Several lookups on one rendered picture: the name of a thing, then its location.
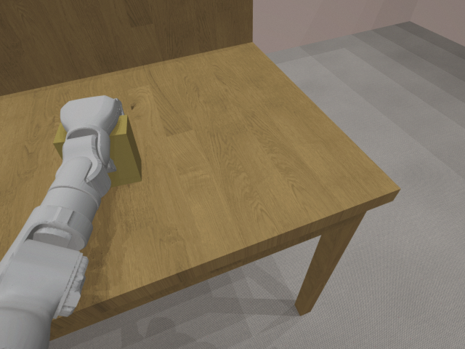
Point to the robot left hand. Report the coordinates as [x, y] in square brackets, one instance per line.
[101, 111]

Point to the robot left forearm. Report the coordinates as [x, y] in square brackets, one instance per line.
[65, 216]

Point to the sponge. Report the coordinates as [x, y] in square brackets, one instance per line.
[123, 152]

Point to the robot left upper arm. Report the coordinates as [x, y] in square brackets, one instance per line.
[43, 282]

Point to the table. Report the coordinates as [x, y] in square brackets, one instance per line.
[237, 162]

